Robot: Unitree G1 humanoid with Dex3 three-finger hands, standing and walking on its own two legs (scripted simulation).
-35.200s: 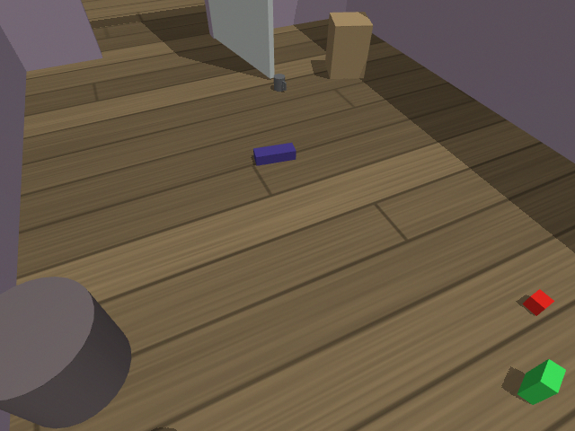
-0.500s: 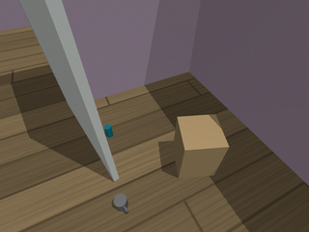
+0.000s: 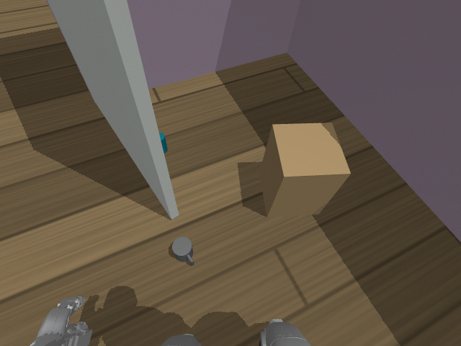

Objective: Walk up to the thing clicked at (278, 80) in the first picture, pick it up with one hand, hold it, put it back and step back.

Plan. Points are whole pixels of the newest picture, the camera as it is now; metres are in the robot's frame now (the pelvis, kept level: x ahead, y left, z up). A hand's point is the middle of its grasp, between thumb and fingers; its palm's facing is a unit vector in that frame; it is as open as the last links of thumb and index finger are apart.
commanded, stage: step back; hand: left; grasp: from above
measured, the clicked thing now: (185, 252) +0.47 +0.15 -0.71
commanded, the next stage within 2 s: none
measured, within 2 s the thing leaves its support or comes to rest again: neither
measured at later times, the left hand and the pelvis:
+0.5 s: hand out of the picture +0.03 +0.26 -0.13, palm faces -0.10 -0.91 -0.41, open 7.4 cm; pelvis -0.08 +0.00 +0.01, yaw -5 degrees
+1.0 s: hand out of the picture -0.05 +0.27 -0.11, palm faces -0.11 -0.91 -0.40, open 7.4 cm; pelvis -0.23 +0.02 +0.02, yaw -4 degrees
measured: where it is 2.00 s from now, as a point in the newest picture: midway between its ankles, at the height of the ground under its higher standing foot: outside the picture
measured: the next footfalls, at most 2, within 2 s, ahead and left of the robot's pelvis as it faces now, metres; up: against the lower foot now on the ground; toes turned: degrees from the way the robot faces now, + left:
right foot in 0.38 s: -0.03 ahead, -0.10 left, +0.00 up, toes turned -2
left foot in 0.64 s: -0.14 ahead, +0.15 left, +0.06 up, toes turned -8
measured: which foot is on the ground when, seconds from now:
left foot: down 0.00-0.42, up 0.44-0.62, down 0.64-1.00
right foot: up 0.00-0.36, down 0.38-0.90, up 0.92-1.00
